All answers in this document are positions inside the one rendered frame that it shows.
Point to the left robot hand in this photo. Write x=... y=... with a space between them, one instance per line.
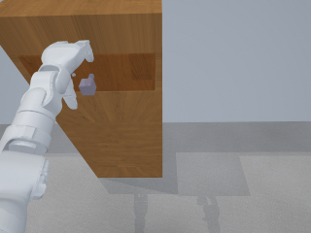
x=70 y=56

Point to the drawer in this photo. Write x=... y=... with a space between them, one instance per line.
x=112 y=71

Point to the cabinet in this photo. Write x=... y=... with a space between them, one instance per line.
x=118 y=133

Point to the robot left upper arm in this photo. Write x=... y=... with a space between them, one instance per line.
x=23 y=178

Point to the left robot forearm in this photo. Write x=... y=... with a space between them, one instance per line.
x=30 y=131

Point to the handle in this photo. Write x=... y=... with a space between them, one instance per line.
x=87 y=86

